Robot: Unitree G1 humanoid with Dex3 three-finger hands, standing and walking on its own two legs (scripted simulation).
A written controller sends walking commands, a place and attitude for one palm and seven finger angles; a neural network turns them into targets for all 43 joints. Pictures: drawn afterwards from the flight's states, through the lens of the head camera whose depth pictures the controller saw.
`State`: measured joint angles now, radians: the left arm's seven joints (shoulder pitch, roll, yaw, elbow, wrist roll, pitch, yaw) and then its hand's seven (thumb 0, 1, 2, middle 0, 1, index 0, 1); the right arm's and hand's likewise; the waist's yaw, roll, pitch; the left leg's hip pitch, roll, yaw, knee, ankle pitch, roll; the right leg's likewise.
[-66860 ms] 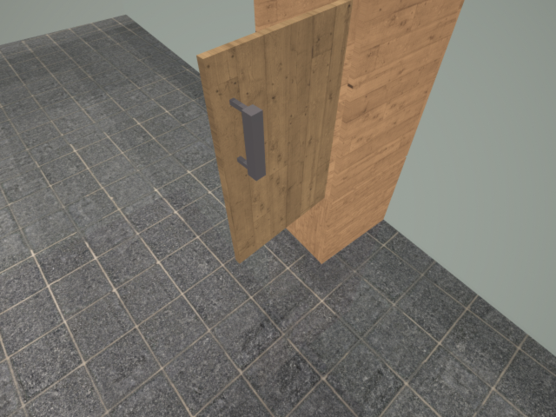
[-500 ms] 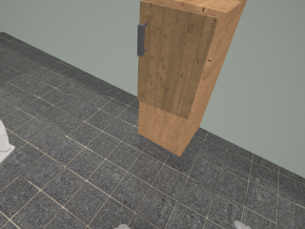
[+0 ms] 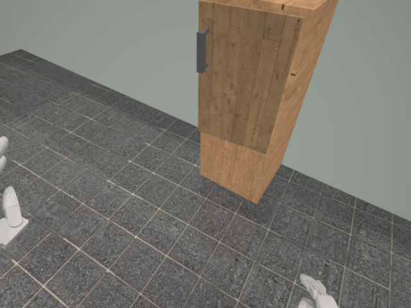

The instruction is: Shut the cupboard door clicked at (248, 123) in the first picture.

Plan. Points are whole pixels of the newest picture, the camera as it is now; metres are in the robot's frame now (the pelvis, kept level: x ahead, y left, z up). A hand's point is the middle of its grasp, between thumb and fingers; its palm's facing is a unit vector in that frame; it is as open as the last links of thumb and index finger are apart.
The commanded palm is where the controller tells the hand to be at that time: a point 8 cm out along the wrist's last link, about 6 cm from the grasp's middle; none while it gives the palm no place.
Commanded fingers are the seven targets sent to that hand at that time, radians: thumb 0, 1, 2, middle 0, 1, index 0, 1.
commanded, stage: let the arm hang, fingers relaxed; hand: left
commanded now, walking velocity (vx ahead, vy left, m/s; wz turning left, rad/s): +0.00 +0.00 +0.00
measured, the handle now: (204, 50) +0.98 +0.08 +0.09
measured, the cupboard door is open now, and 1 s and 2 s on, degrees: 6 6 6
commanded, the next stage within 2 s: look to check the result in 1.20 s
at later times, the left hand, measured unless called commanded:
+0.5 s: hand out of the picture -0.01 +0.19 -0.18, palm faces +0.02 -0.99 -0.15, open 7.1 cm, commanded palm none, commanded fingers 0.00 0.90 0.90 -0.20 -0.30 -0.20 -0.30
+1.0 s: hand out of the picture +0.03 +0.21 -0.16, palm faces +0.01 -0.97 -0.25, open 7.4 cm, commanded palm none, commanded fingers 0.00 0.90 0.90 -0.20 -0.30 -0.20 -0.30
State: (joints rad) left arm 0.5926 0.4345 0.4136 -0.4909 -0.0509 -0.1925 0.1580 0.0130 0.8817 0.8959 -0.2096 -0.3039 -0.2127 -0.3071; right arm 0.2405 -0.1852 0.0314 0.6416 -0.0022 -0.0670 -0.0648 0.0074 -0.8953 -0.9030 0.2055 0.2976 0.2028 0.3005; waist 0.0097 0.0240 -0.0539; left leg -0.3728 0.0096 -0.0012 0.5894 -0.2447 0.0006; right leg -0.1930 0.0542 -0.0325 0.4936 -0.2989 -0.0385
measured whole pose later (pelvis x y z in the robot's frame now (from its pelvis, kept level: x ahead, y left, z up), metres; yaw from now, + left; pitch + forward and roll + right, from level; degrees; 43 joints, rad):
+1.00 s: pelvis +0.01 +0.01 +0.01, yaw +0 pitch -2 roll +0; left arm 0.24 0.22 0.01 1.14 0.01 -0.01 0.01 0.01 0.90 0.90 -0.19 -0.30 -0.20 -0.30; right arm 0.21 -0.22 -0.01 1.13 -0.01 0.01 -0.02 0.00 -0.90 -0.90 0.20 0.30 0.20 0.30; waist -0.01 0.01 0.02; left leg -0.22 -0.02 0.01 0.39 -0.14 0.03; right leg -0.09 0.02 -0.02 0.39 -0.27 -0.02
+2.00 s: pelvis +0.03 -0.01 +0.01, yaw +1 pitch -2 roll +0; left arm 0.23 0.21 0.01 1.14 0.00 0.00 0.02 0.01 0.90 0.90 -0.20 -0.30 -0.20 -0.30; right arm 0.20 -0.22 -0.01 1.12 -0.01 0.01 -0.03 0.00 -0.90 -0.90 0.20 0.30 0.20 0.30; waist -0.02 0.00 0.04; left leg -0.20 -0.01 -0.01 0.40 -0.17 0.01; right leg -0.04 0.03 -0.04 0.36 -0.28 -0.04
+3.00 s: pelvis +0.08 +0.07 -0.02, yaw +41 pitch +0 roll +1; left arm 0.39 0.22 0.06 1.00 0.02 0.00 -0.02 0.01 0.90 0.90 -0.20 -0.30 -0.20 -0.30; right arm 0.10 -0.26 -0.05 0.87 -0.03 -0.01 0.04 0.00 -0.90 -0.90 0.20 0.30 0.19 0.30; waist 0.02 -0.04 0.13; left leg -0.42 0.03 0.11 0.68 -0.24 0.04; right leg -0.24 -0.19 -0.15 0.99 -0.52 0.05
